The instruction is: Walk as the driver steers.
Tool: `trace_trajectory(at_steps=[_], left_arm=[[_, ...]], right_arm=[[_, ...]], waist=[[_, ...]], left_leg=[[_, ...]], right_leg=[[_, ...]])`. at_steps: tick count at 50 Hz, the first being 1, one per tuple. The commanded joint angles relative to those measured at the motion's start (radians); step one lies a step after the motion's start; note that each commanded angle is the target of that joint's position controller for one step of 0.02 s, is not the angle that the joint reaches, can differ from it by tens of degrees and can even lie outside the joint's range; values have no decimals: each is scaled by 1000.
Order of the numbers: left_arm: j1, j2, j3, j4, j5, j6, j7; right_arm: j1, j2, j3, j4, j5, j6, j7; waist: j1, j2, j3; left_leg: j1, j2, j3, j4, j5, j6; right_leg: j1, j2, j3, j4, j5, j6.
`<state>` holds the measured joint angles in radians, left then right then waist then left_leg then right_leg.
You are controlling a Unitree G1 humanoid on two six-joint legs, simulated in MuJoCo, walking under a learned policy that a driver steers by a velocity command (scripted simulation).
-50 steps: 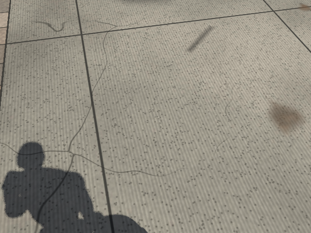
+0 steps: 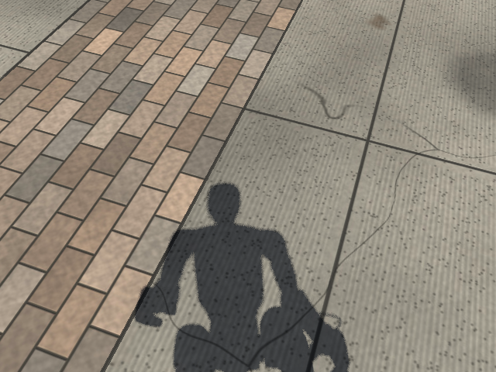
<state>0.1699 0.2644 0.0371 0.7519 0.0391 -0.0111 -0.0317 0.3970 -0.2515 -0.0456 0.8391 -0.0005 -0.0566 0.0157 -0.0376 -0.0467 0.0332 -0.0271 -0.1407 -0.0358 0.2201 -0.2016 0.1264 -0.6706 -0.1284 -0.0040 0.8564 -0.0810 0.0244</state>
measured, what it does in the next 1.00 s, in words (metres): walks ahead: right foot, then left foot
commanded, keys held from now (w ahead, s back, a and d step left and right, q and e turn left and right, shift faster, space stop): w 0.64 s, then no key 0.36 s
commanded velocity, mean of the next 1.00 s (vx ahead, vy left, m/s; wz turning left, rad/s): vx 0.41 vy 0.00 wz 0.05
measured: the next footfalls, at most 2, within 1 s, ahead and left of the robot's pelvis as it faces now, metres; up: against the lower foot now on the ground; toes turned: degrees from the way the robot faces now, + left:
right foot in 0.22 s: +0.30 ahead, -0.12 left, +0.00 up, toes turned -1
left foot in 0.74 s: +0.58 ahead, +0.07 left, +0.00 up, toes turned +4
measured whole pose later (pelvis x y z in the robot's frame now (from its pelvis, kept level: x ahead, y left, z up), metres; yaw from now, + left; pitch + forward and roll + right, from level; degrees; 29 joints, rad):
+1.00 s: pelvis +0.49 +0.01 +0.00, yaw +1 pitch -1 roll -1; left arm 0.22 0.23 0.03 0.95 0.02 0.00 0.01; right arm 0.25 -0.20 0.00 0.94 -0.02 -0.07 -0.01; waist 0.01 -0.03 0.08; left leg -0.24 -0.04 0.09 0.35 -0.11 0.09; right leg -0.41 -0.02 0.03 0.87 -0.36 0.00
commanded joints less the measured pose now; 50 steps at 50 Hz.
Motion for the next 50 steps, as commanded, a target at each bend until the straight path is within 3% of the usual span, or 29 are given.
trace_trajectory(at_steps=[1, 5, 7, 9, 10, 11, 12, 13, 14, 15, 16, 17, 20, 24, 27, 31, 33, 35, 36, 37, 38, 39, 40, 41, 42, 43, 44, 47, 50], left_arm=[[-111, 60, 11, -86, -4, -14, -3], [-215, 55, 4, -123, -8, -25, -9], [-204, 63, 5, -127, -10, -32, -9], [-81, 84, 15, -88, -13, -38, 5], [54, 104, 26, -44, -13, -44, 18], [217, 139, 40, -2, 2, -54, 33], [341, 247, 65, 8, 28, -58, 46], [319, 248, 69, 26, 0, -46, 31], [213, 187, 57, 12, -27, -40, 23], [140, 124, 41, 4, -30, -43, 18], [107, 88, 30, 10, -24, -47, 17], [105, 74, 23, 26, -24, -54, 20], [147, 87, 25, 64, -30, -79, 16], [202, 95, 28, 106, -36, -84, 13], [242, 97, 27, 132, -38, -84, 12], [302, 109, 27, 167, -31, -81, 20], [303, 111, 26, 182, -24, -76, 27], [282, 114, 25, 190, -21, -70, 36], [265, 117, 25, 193, -26, -67, 39], [264, 107, 19, 191, -37, -67, 41], [272, 68, 5, 152, -49, -72, 45], [461, -10, -7, 184, -86, -60, 47], [385, 93, 19, 207, -49, -41, 59], [298, 67, 15, 182, -44, -41, 55], [256, 48, 11, 180, -34, -37, 53], [234, 45, 13, 182, -21, -24, 48], [259, 32, 10, 194, -12, -8, 41], [283, -6, 3, 220, -16, 20, 38], [210, -7, -5, 221, -13, 35, 50]], right_arm=[[58, -143, -30, -26, -2, -18, -8], [110, -144, -24, 8, -15, -17, -20], [101, -157, -24, 20, -20, -17, -29], [62, -177, -25, 23, -25, -20, -33], [50, -184, -25, 28, -26, -18, -31], [39, -174, -20, 20, -19, -21, -29], [91, -93, 1, -20, 12, -27, -22], [139, -115, -9, -7, 7, -25, -23], [73, -146, -16, -8, -20, -18, -24], [12, -129, -9, -18, -25, -20, -16], [-13, -108, -5, -21, -23, -16, -10], [-18, -103, -4, -26, -34, -5, -4], [-4, -77, 4, -11, -41, 18, 12], [-179, -69, 11, -63, -38, 22, 19], [-294, -45, 24, -94, -32, 16, 22], [-399, -49, 28, -122, -28, 11, 20], [-408, -56, 25, -127, -30, 6, 16], [-326, -62, 20, -97, -37, -8, 6], [-209, -73, 13, -52, -43, -20, -2], [-78, -102, 2, -7, -58, -35, -12], [69, -180, -14, 16, -78, -43, -24], [65, -251, -37, 26, -44, -28, -19], [30, -186, -31, 14, 4, -16, -13], [-72, -126, -10, 7, 5, -17, -16], [-136, -68, 7, 3, -3, -17, -18], [-159, -45, 17, 7, -1, -18, -24], [-172, -35, 23, 17, -2, -19, -28], [-181, -61, 25, 38, -12, -33, -27], [-169, -68, 28, 63, -19, -25, -26]], waist=[[-21, 97, 28], [-48, 102, 58], [-27, 111, 61], [36, 129, 2], [96, 114, -73], [171, 85, -172], [175, -87, -318], [128, -191, -359], [90, -48, -192], [74, 17, -87], [48, 28, -25], [26, -2, -1], [5, -19, -10], [32, -10, 40], [62, -15, 45], [95, -19, 48], [85, -18, 57], [48, -30, 20], [0, -20, -37], [-50, 8, -120], [-87, 122, -262], [-13, 330, -429], [-25, 131, -379], [4, 137, -226], [27, 105, -133], [46, 115, -85], [71, 125, -84], [109, 128, -118], [90, 156, -101]], left_leg=[[39, 279, -143, -55, 429, 64], [125, 307, -144, -26, 503, 69], [148, 328, -140, 8, 607, 61], [135, 318, -112, 133, 885, 32], [122, 291, -87, 292, 957, 17], [-15, 257, -61, 506, 795, 2], [-297, 136, 2, 865, 350, -38], [-491, 3, -28, 1080, -299, -45], [-561, 81, -82, 1119, -235, -37], [-563, 123, -70, 1072, -171, -39], [-542, 162, -50, 1004, -139, -39], [-509, 186, -41, 950, -124, -49], [-480, 203, -2, 895, -75, -75], [-607, 246, 42, 725, 69, -111], [-581, 234, 75, 542, 174, -121], [-552, 205, 96, 402, 203, -103], [-536, 190, 91, 357, 156, -81], [-422, 143, 101, 310, 103, -53], [-293, 112, 109, 242, 146, -34], [-88, 152, 85, 200, 307, -10], [174, 400, -139, 271, 693, 37], [378, 632, -438, 279, 1059, 230], [272, 553, -364, 250, 1010, 206], [146, 509, -252, 198, 943, 174], [37, 458, -186, 145, 865, 132], [-45, 421, -134, 106, 828, 104], [-119, 393, -88, 82, 813, 85], [-205, 361, -6, 65, 828, 88], [-235, 338, 9, 48, 617, 72]], right_leg=[[-45, 25, -23, -92, 85, -8], [-32, 65, -47, -214, 60, -43], [31, 90, -53, -266, 2, -74], [231, 154, -75, -309, -80, -111], [392, 185, -88, -357, -81, -135], [644, 105, -12, -385, -56, -172], [928, -175, 376, -412, -176, -264], [970, -301, 735, -542, -97, -346], [825, -259, 614, -557, -155, -330], [692, -218, 476, -590, -146, -310], [597, -162, 373, -630, -110, -273], [536, -122, 303, -654, -51, -248], [494, -82, 200, -703, 85, -247], [532, -47, 117, -759, 121, -245], [555, -20, 61, -748, 191, -220], [650, -53, 55, -710, 269, -211], [707, -76, 57, -660, 382, -202], [740, -70, 42, -533, 636, -171], [741, -42, 28, -405, 711, -147], [658, 2, -1, -236, 611, -120], [466, 66, -45, 48, 173, -92], [243, 229, -22, 363, -565, -66], [224, 184, 88, 395, -510, -71], [183, 153, 85, 368, -453, -68], [183, 119, 75, 304, -403, -61], [217, 99, 71, 249, -367, -50], [293, 98, 62, 210, -332, -38], [407, 114, 33, 103, -276, -18], [432, 104, 9, -72, -234, -17]])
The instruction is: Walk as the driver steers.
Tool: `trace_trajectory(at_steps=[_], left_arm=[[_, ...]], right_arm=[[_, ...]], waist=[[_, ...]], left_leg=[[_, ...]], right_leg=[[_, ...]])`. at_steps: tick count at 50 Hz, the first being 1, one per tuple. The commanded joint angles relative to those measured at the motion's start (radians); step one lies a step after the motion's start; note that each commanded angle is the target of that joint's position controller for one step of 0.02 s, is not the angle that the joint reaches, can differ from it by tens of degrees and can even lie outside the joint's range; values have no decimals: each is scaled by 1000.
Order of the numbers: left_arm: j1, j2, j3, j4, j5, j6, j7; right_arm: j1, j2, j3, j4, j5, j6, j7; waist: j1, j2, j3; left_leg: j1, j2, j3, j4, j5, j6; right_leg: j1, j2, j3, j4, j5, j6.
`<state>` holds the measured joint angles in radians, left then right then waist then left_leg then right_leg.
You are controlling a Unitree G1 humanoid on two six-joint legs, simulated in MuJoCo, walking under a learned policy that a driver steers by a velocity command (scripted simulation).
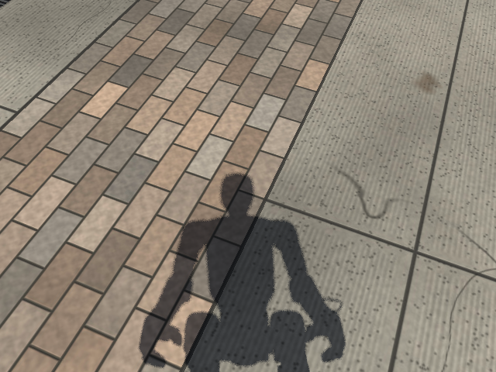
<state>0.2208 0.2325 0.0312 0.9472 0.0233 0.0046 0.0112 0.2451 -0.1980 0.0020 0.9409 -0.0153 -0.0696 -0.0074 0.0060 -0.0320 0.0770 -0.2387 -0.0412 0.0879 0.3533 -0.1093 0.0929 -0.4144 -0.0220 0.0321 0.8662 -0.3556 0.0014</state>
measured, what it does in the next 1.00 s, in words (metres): walks ahead: right foot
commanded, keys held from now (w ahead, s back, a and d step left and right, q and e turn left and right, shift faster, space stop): no key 0.50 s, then w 0.26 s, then w+e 0.24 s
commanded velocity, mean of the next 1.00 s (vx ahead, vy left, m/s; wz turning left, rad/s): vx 0.17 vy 0.00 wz -0.05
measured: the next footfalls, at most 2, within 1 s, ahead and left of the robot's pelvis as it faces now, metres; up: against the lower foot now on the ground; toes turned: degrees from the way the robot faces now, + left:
right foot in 0.16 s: +0.08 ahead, -0.13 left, +0.00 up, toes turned -1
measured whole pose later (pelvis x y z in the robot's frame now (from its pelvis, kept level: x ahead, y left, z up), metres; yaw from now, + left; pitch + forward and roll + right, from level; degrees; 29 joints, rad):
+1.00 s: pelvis +0.17 +0.01 +0.00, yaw -5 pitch +0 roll +0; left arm 0.24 0.21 0.06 1.04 0.03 -0.04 -0.02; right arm 0.45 -0.17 -0.04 1.09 -0.02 -0.09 -0.03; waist -0.01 -0.03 0.01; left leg 0.00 -0.04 0.14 0.27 -0.29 0.06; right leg -0.52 -0.02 -0.01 1.05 -0.24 -0.09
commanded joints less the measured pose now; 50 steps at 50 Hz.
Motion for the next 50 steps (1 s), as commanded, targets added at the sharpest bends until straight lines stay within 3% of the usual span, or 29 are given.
trace_trajectory(at_steps=[1, 4, 6, 7, 8, 9, 10, 11, 13, 17, 25, 26, 28, 30, 32, 34, 36, 37, 38, 40, 41, 42, 43, 44, 45, 47, 50], left_arm=[[137, 30, 0, 28, 2, 24, 11], [87, 38, -4, 36, -1, 28, 19], [96, 24, -12, 55, 1, 19, 23], [96, 33, -14, 62, 4, 10, 26], [114, 62, -13, 70, 10, -2, 29], [76, 109, -6, 74, -3, -11, 30], [60, 69, -13, 84, -15, -15, 22], [53, 38, -21, 87, -16, -21, 19], [59, 36, -22, 102, -19, -23, 23], [80, 25, -25, 128, -18, -22, 28], [100, 13, -30, 165, -17, -21, 32], [114, 9, -31, 172, -15, -20, 32], [130, 36, -16, 174, -12, -13, 30], [137, 44, -7, 161, -8, -7, 22], [186, 45, 0, 165, -10, -13, 19], [247, 89, 22, 183, -7, -21, 19], [234, 93, 31, 175, -4, -30, 15], [209, 96, 34, 170, -4, -35, 13], [170, 84, 34, 158, -11, -38, 11], [78, 59, 32, 122, -20, -43, 6], [18, 3, 17, 82, -25, -55, 0], [-1, -23, 10, 37, -15, -65, -7], [-34, 54, 28, 36, 14, -64, -11], [-10, 28, 28, 47, 10, -66, -20], [24, 1, 24, 63, 1, -68, -28], [30, -2, 30, 66, 5, -59, -39], [-29, -18, 31, 32, 4, -41, -43]], right_arm=[[-1, -126, -21, -29, -5, -5, -3], [20, -130, -24, -6, -7, 19, -7], [1, -123, -22, 1, 2, 32, -12], [16, -113, -20, 9, 2, 35, -14], [33, -97, -17, 14, 1, 35, -14], [108, -66, -16, 27, 12, 39, -11], [115, -61, -14, 56, 11, 46, -14], [102, -74, -19, 64, 9, 49, -17], [88, -88, -24, 76, 6, 51, -19], [80, -62, -18, 105, 8, 49, -23], [91, -43, -13, 159, 7, 56, -31], [101, -40, -12, 166, 7, 56, -31], [107, -64, -24, 167, 4, 64, -28], [99, -61, -29, 153, -2, 69, -20], [71, -29, -24, 130, -6, 57, -11], [25, -4, -21, 97, -21, 36, 1], [0, -37, -32, 69, -18, 17, 11], [23, -32, -33, 66, -14, 9, 15], [59, -24, -34, 74, -8, 2, 17], [250, -22, -46, 142, 1, -10, 9], [377, -100, -67, 165, -10, -19, -5], [478, -199, -97, 193, -6, -12, -9], [416, -136, -83, 180, -16, -5, -14], [331, -99, -72, 149, -16, -7, -14], [267, -84, -66, 128, -14, -13, -15], [228, -56, -52, 118, -6, -27, -21], [281, -44, -41, 138, -3, -38, -25]], waist=[[33, 149, -142], [10, 140, -104], [30, 106, -69], [29, 72, -52], [20, 34, -48], [-49, -59, -21], [-39, -76, -11], [-33, -60, -4], [-25, -51, -22], [-16, 6, -26], [-11, 27, -21], [-11, 27, -40], [-10, 20, -16], [-4, 8, 80], [20, -38, 118], [44, -125, 99], [34, -96, 83], [10, -103, 86], [-20, -87, 89], [-111, -14, 65], [-169, 167, 38], [-181, 357, 17], [-134, 168, 70], [-85, 86, 84], [-49, 67, 80], [-21, 74, 66], [-17, 99, 38]], left_leg=[[-29, 238, -127, -97, 413, 104], [-60, 246, -185, -128, 61, 103], [-99, 232, -204, -112, -106, 76], [-122, 216, -209, -100, -149, 41], [-130, 188, -203, -69, -159, 7], [-98, 106, -145, -65, -162, -20], [22, 88, -122, -61, -120, -31], [80, 100, -131, -49, -68, -32], [109, 119, -142, -39, -22, -26], [90, 125, -143, -52, -13, -34], [102, 130, -140, -48, 8, -41], [108, 120, -135, -50, -63, -39], [64, 80, -113, -3, -328, -18], [-48, 72, -129, 22, -522, 6], [-148, 51, -115, 110, -483, 6], [-237, 22, -26, 264, -304, -7], [-236, 51, -44, 321, -302, -1], [-198, 61, -48, 291, -308, 6], [-113, 54, -35, 217, -287, 9], [253, 27, -41, 51, -211, 6], [417, 206, -298, -111, -376, 35], [483, 413, -610, -241, -504, 118], [399, 439, -592, -221, -464, 131], [335, 405, -506, -223, -407, 109], [304, 367, -415, -239, -329, 81], [297, 308, -252, -244, -117, 40], [320, 275, -93, -196, 252, 14]], right_leg=[[185, -4, -34, -116, 49, 4], [208, -9, -44, -216, 51, -5], [277, -5, -56, -372, 122, -19], [320, -29, -22, -463, 190, -26], [350, -98, 51, -509, 247, -34], [271, -143, 118, -510, 274, -64], [161, -139, 117, -539, 199, -68], [126, -116, 97, -553, 171, -51], [154, -85, 68, -559, 185, -34], [211, -85, 62, -552, 233, -42], [224, -82, 56, -554, 255, -47], [232, -72, 51, -560, 176, -51], [195, -38, 45, -540, -108, -81], [123, -53, 97, -561, -339, -120], [167, -115, 208, -611, -394, -162], [279, -243, 379, -712, -402, -230], [272, -277, 401, -736, -341, -250], [244, -273, 377, -717, -305, -246], [194, -240, 317, -696, -267, -222], [-45, -118, 181, -547, -164, -163], [-217, -6, 50, -293, -112, -112], [-361, 85, -97, -17, -161, -90], [-390, 18, -25, 149, -146, -106], [-371, -10, 14, 196, -65, -113], [-341, -29, 27, 205, 11, -109], [-322, -38, 4, 202, 104, -94], [-350, -20, -51, 210, 173, -79]])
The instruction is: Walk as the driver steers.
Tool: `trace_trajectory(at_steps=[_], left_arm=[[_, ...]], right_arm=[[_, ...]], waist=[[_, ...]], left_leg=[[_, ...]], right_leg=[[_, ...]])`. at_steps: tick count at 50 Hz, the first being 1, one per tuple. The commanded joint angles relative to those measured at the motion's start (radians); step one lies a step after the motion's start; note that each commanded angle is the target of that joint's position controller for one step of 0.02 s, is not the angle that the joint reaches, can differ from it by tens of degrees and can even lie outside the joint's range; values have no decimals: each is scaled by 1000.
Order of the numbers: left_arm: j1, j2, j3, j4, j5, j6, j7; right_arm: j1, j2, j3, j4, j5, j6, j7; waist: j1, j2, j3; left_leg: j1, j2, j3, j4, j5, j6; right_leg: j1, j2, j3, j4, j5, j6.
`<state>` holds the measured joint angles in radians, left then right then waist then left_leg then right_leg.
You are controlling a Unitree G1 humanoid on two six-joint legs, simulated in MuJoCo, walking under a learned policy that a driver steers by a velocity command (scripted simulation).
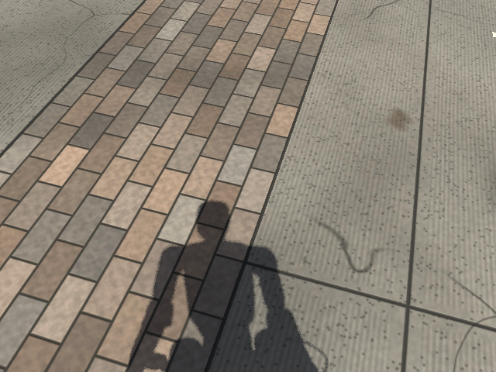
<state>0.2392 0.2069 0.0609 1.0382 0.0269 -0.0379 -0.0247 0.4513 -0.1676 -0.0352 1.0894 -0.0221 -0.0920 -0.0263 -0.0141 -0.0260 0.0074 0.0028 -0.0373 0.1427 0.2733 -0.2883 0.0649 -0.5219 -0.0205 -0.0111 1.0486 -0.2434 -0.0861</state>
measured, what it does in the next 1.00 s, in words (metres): walks ahead: right foot, then left foot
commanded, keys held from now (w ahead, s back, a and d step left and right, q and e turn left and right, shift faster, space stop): w+e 0.54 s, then w+q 0.46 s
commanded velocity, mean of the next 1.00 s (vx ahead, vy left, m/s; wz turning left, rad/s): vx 0.48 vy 0.00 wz -0.24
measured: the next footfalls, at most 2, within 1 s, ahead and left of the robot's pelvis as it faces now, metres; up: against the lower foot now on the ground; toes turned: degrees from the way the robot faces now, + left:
right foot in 0.26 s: +0.28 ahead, -0.08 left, +0.00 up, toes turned -13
left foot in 0.80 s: +0.65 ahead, -0.04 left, +0.00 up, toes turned -15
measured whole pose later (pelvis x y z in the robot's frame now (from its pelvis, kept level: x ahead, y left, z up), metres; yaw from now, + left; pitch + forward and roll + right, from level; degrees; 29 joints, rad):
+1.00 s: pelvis +0.57 -0.08 +0.00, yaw -13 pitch +0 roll +1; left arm 0.21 0.24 0.03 0.85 0.04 -0.07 -0.01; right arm 0.31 -0.25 -0.06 0.92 -0.01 -0.05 0.02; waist 0.00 -0.03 0.06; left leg -0.23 -0.13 0.00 0.38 -0.15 0.12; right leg -0.47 -0.03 0.04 1.15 -0.30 -0.03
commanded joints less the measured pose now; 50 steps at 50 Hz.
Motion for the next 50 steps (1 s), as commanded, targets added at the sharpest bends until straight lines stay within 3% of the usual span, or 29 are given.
trace_trajectory(at_steps=[1, 5, 7, 10, 11, 12, 13, 14, 15, 16, 17, 18, 20, 23, 28, 31, 34, 35, 37, 39, 40, 41, 42, 43, 44, 45, 46, 47, 50], left_arm=[[-92, 1, -2, -82, -2, 4, -8], [-261, -25, -25, -165, -7, 7, -19], [-268, 0, -23, -183, -4, 11, -19], [-86, 61, 3, -144, 3, 8, -11], [29, 90, 18, -109, 6, 6, -9], [148, 128, 40, -73, 14, 3, -3], [182, 208, 66, -71, 17, 5, 8], [140, 276, 77, -103, 8, 16, 5], [99, 241, 70, -104, -12, 23, 13], [39, 192, 56, -112, -18, 19, 19], [-1, 150, 46, -116, -15, 10, 20], [-18, 134, 39, -121, -19, -1, 25], [-4, 127, 31, -119, -26, -25, 29], [65, 165, 37, -113, -30, -37, 29], [195, 163, 34, -111, -27, -28, 27], [250, 135, 20, -95, -23, -35, 34], [284, 140, 12, -84, -8, -42, 43], [285, 146, 11, -81, -2, -44, 45], [244, 165, 10, -83, 5, -50, 53], [217, 188, 13, -81, 16, -52, 57], [193, 195, 14, -85, 12, -51, 55], [191, 165, 2, -113, 5, -57, 53], [301, 90, -7, -123, -29, -58, 35], [230, 168, 4, -134, 4, -64, 36], [132, 171, 4, -168, 2, -73, 31], [79, 161, -1, -185, 3, -79, 27], [57, 149, -2, -199, 8, -72, 23], [65, 135, -6, -210, 17, -56, 19], [57, 106, -15, -232, 26, -22, 12]], right_arm=[[77, -73, -1, -10, 3, -17, -7], [66, -82, 7, -9, 2, -19, -14], [82, -116, 2, 0, 6, -22, -19], [50, -167, -15, -11, 10, -16, -32], [26, -180, -21, -25, 7, -10, -28], [-4, -191, -27, -44, 6, -7, -17], [-9, -131, -21, -79, -3, -6, -3], [13, -84, -16, -157, 19, -9, 17], [-116, -143, -24, -186, 8, -20, 24], [-157, -153, -25, -208, 13, -32, 28], [-147, -149, -28, -199, 11, -34, 23], [-134, -138, -28, -198, -4, -19, 19], [-114, -114, -25, -204, -25, 21, 24], [-210, -114, -26, -253, -28, 49, 32], [-410, -127, -25, -333, -21, 58, 44], [-481, -111, -12, -353, -17, 52, 56], [-566, -113, -2, -386, -5, 45, 63], [-573, -118, -1, -393, -2, 41, 65], [-507, -137, -7, -382, 3, 34, 63], [-306, -182, -28, -318, 8, 29, 46], [-145, -196, -39, -268, 2, 22, 37], [20, -255, -57, -233, -20, 21, 25], [41, -346, -84, -218, -26, 28, 33], [-56, -275, -73, -226, 16, 39, 49], [-152, -237, -63, -250, 19, 41, 53], [-180, -197, -54, -251, 10, 39, 54], [-175, -182, -49, -243, 9, 35, 48], [-170, -167, -43, -228, 13, 30, 43], [-120, -205, -52, -213, 24, 15, 38]], waist=[[0, 99, 113], [-13, 118, 161], [-2, 128, 139], [93, 159, 20], [140, 171, -43], [206, 143, -95], [195, -19, -158], [114, -169, -250], [127, -19, -132], [90, 26, -21], [36, 106, 34], [1, 119, 43], [-29, 84, 27], [-11, 32, 41], [70, -18, 42], [105, -33, 47], [134, -43, 67], [129, -46, 70], [74, -61, 54], [-19, -71, -44], [-99, -49, -116], [-154, 31, -221], [-74, 296, -293], [-49, 141, -227], [-26, 85, -84], [-14, 14, -29], [7, -1, 6], [36, 16, 5], [49, 57, -6]], left_leg=[[60, 260, -109, -115, 487, 38], [-37, 224, 12, -117, 609, 23], [-11, 246, 46, -59, 830, 19], [44, 280, 86, 220, 1180, 12], [25, 292, 77, 387, 1146, 21], [-76, 273, 85, 623, 956, 18], [-298, 181, 83, 982, 261, 3], [-644, -19, -81, 1277, -261, -29], [-772, 54, -193, 1256, -145, -15], [-766, 98, -190, 1165, -46, -12], [-696, 131, -187, 1071, -4, -20], [-619, 149, -192, 1009, -4, -38], [-538, 162, -186, 920, -16, -70], [-592, 165, -152, 794, 67, -106], [-727, 142, -137, 581, 248, -119], [-718, 124, -103, 460, 316, -91], [-709, 98, -67, 359, 306, -47], [-692, 87, -62, 327, 286, -28], [-564, 45, -52, 270, 214, 20], [-352, -26, -44, 248, 131, 65], [-164, -21, -56, 182, 180, 93], [82, 155, -268, 194, 113, 149], [334, 405, -811, 113, 131, 337], [268, 373, -899, 16, 58, 316], [126, 345, -733, 1, 74, 292], [27, 304, -644, -20, 185, 270], [-49, 263, -576, -29, 284, 249], [-102, 223, -520, -41, 344, 226], [-165, 179, -453, -64, 405, 222]], right_leg=[[-241, -17, -28, -8, 84, 12], [-112, 15, -129, -310, 176, 10], [-12, 50, -179, -387, 168, -21], [190, 118, -196, -396, 95, -101], [305, 129, -171, -425, 72, -135], [473, 121, -117, -516, 56, -171], [642, -104, 183, -560, -61, -237], [830, -327, 774, -725, -111, -413], [739, -304, 709, -822, -224, -371], [598, -285, 594, -854, -171, -324], [474, -241, 500, -866, -10, -277], [388, -193, 414, -861, 130, -251], [313, -131, 313, -855, 281, -231], [300, -82, 264, -863, 336, -203], [455, -71, 280, -847, 408, -129], [541, -71, 231, -847, 506, -94], [633, -104, 202, -846, 595, -89], [662, -120, 190, -840, 635, -88], [670, -140, 142, -784, 845, -67], [687, -142, 102, -571, 1098, -48], [623, -121, 65, -378, 1046, -38], [430, -81, 30, -98, 734, -28], [28, 135, -22, 295, -114, 38], [-89, 90, 95, 352, -185, 14], [-129, 35, 103, 312, -92, 14], [-113, 4, 91, 261, -50, 19], [-89, -17, 88, 214, -44, 30], [-48, -32, 85, 167, -41, 45], [-31, -44, 53, 60, -50, 90]])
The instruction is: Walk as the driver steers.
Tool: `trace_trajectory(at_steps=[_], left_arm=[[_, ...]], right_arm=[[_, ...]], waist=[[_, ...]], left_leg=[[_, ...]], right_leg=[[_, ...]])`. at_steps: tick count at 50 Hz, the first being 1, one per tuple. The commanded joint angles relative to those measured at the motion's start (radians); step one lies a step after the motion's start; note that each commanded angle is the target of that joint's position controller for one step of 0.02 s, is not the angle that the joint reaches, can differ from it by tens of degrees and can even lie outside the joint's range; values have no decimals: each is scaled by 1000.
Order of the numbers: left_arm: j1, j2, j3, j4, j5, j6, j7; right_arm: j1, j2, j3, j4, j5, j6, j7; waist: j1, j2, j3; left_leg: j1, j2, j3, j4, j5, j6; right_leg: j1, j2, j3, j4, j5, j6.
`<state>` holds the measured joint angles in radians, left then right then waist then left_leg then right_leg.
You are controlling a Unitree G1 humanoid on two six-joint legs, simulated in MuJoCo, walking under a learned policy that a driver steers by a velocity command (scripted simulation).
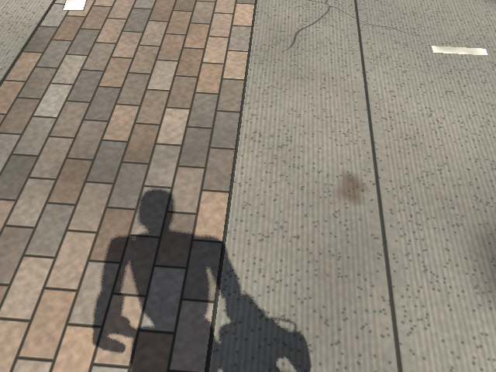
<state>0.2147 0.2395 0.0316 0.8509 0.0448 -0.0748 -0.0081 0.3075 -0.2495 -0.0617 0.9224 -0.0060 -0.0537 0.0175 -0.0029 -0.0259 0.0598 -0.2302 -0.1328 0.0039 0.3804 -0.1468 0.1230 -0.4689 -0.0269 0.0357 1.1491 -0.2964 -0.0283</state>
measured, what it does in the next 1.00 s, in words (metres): walks ahead, turning left: right foot, then left foot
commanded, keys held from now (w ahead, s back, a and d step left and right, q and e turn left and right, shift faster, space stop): w+q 1.00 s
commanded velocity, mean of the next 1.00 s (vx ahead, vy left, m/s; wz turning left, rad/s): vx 0.50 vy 0.00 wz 0.56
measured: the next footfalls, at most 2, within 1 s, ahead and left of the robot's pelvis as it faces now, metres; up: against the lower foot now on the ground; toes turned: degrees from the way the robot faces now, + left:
right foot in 0.34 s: +0.37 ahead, -0.11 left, +0.00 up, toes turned +15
left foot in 0.88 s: +0.54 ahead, +0.19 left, +0.00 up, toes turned +36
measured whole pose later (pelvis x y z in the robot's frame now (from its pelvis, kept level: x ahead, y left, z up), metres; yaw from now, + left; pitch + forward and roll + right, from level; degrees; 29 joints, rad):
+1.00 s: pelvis +0.49 +0.10 -0.01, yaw +36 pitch +1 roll +0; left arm 0.33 0.25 0.04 0.81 0.02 -0.05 0.00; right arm 0.15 -0.28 -0.06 0.72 -0.02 -0.01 0.02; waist 0.04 0.00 0.07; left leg -0.37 -0.10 0.06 0.56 -0.21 0.12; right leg -0.33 -0.07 -0.06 1.22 -0.40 0.01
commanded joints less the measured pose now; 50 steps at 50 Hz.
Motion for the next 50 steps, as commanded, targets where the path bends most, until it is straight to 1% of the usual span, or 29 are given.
trace_trajectory(at_steps=[1, 4, 8, 11, 12, 14, 16, 17, 18, 19, 20, 21, 22, 23, 24, 28, 31, 34, 38, 40, 41, 43, 44, 45, 46, 47, 48, 49, 50], left_arm=[[47, 71, 12, -60, 8, 21, -6], [-112, 72, 7, -123, 4, 27, -9], [-243, 66, -2, -172, -7, 24, -15], [-317, 72, -8, -209, -15, 15, -15], [-327, 78, -8, -219, -17, 11, -14], [-275, 102, -2, -217, -21, 1, -11], [-96, 142, 15, -167, -23, -12, 5], [29, 190, 32, -144, -8, -26, 20], [164, 271, 50, -148, 18, -25, 38], [128, 308, 63, -145, 9, -5, 34], [59, 210, 50, -160, 1, 6, 28], [14, 127, 30, -168, -8, 6, 23], [-7, 100, 22, -161, -6, 3, 20], [8, 98, 20, -146, -8, -5, 22], [21, 100, 21, -134, -11, -13, 21], [78, 119, 32, -103, -29, -39, 11], [117, 120, 35, -80, -28, -36, 10], [138, 124, 37, -63, -27, -32, 8], [200, 153, 45, -31, -27, -22, 17], [220, 167, 47, -16, -24, -10, 23], [223, 180, 49, -10, -23, -3, 27], [229, 213, 54, -2, -22, 13, 33], [218, 219, 53, -8, -27, 21, 34], [214, 191, 45, -41, -24, 20, 32], [236, 81, 23, -120, -26, 15, 7], [95, 167, 40, -147, -14, 8, 6], [40, 149, 35, -170, -31, -2, 2], [59, 138, 28, -158, -31, -10, 4], [76, 136, 30, -146, -19, -1, 4]], right_arm=[[37, -135, -29, -46, 7, -23, -8], [93, -137, -32, -44, 8, -16, -9], [169, -145, -39, -45, 6, -8, -12], [199, -151, -42, -54, -6, -3, -19], [198, -156, -44, -60, -10, -2, -22], [152, -174, -51, -83, -13, -1, -30], [91, -193, -56, -106, -9, -7, -24], [89, -168, -50, -115, 2, -16, -13], [124, -80, -27, -152, 30, -21, -12], [203, -85, -26, -180, 25, -13, -14], [190, -135, -31, -139, -6, 7, -22], [115, -129, -29, -138, -17, 12, -10], [83, -107, -26, -146, -17, 16, -1], [62, -105, -27, -156, -30, 25, 9], [66, -101, -26, -154, -35, 38, 18], [-23, -88, -20, -198, -32, 56, 40], [-121, -81, -13, -235, -31, 57, 49], [-214, -59, 3, -265, -27, 51, 59], [-338, -49, 17, -315, -32, 46, 71], [-353, -56, 16, -328, -37, 46, 68], [-338, -61, 13, -328, -40, 47, 63], [-219, -89, -3, -299, -46, 42, 49], [-68, -113, -19, -252, -53, 32, 38], [92, -191, -47, -211, -61, 29, 20], [45, -303, -72, -232, -42, 34, 9], [106, -287, -74, -243, -13, 45, 1], [63, -255, -65, -216, -8, 46, -7], [26, -202, -51, -207, -3, 42, -10], [-17, -176, -42, -212, -3, 34, -12]], waist=[[33, 63, -48], [-11, 77, -6], [-69, 95, -24], [-94, 103, -27], [-92, 107, -28], [-51, 119, -38], [36, 101, -105], [93, 31, -196], [121, -116, -352], [46, -301, -388], [18, -117, -237], [25, -6, -128], [10, -7, -72], [2, -54, -52], [-6, -74, -48], [-9, -66, -58], [6, -54, -30], [25, -56, -7], [62, -55, 25], [60, -57, 22], [49, -68, 5], [-8, -86, -82], [-78, -58, -169], [-142, 36, -280], [-55, 275, -340], [-137, 98, -352], [-101, 70, -210], [-52, 29, -118], [-9, 14, -81]], left_leg=[[47, 263, -304, -186, 241, 163], [33, 233, -300, -212, 207, 133], [127, 221, -315, -163, 268, 94], [196, 237, -350, -107, 343, 92], [210, 245, -366, -85, 361, 87], [189, 255, -395, -39, 377, 58], [121, 213, -387, 116, 466, 16], [43, 148, -333, 315, 386, -9], [-139, 68, -215, 598, 22, -37], [-354, -10, -126, 770, -426, -43], [-424, 88, -125, 859, -347, -41], [-414, 117, -114, 843, -261, -49], [-388, 145, -105, 799, -215, -57], [-374, 167, -97, 771, -199, -65], [-358, 173, -85, 771, -184, -72], [-437, 189, -70, 761, -87, -86], [-505, 197, -53, 683, 3, -99], [-471, 194, -6, 512, 107, -96], [-425, 186, 71, 328, 94, -58], [-384, 157, 108, 270, 16, -27], [-335, 126, 131, 250, -38, -7], [-173, 49, 155, 213, -134, 41], [30, 20, 138, 134, -96, 73], [300, 170, -75, 94, -192, 124], [584, 465, -610, 29, -159, 259], [566, 478, -716, -60, -68, 268], [458, 448, -539, -68, 52, 244], [312, 400, -442, -85, 188, 207], [221, 345, -365, -96, 269, 176]], right_leg=[[-98, -41, -7, -82, 26, 46], [-156, -47, -30, -252, 153, 78], [-171, -20, -28, -416, 273, 82], [-167, 6, -24, -497, 260, 73], [-148, 14, -17, -526, 246, 66], [-27, 27, 1, -605, 199, 45], [244, 63, -13, -694, 159, 12], [446, -29, 65, -728, 127, -25], [697, -298, 353, -761, -72, -86], [744, -433, 751, -875, -134, -179], [612, -405, 674, -871, -226, -181], [488, -342, 511, -890, -168, -161], [403, -290, 374, -922, -38, -135], [363, -256, 283, -937, 63, -119], [343, -229, 212, -948, 146, -109], [377, -233, 77, -980, 339, -125], [402, -220, -16, -996, 398, -126], [406, -194, -110, -994, 433, -107], [481, -226, -171, -972, 500, -93], [537, -237, -207, -911, 646, -82], [557, -239, -230, -850, 807, -75], [576, -244, -261, -619, 1066, -68], [498, -231, -282, -410, 992, -51], [278, -206, -286, -118, 649, -21], [-188, -6, -235, 223, -268, 41], [-286, 6, -33, 289, -217, 38], [-324, -47, -12, 239, -98, 29], [-265, -77, -20, 137, -47, 28], [-205, -96, -15, 75, -42, 35]])
Velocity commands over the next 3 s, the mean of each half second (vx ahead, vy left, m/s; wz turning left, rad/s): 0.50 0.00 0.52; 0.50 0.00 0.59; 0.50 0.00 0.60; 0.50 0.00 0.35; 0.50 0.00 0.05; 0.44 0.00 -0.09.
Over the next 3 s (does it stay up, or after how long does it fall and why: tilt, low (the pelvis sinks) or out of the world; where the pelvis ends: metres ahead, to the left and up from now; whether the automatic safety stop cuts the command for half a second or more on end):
stays up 1.10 0.93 -0.01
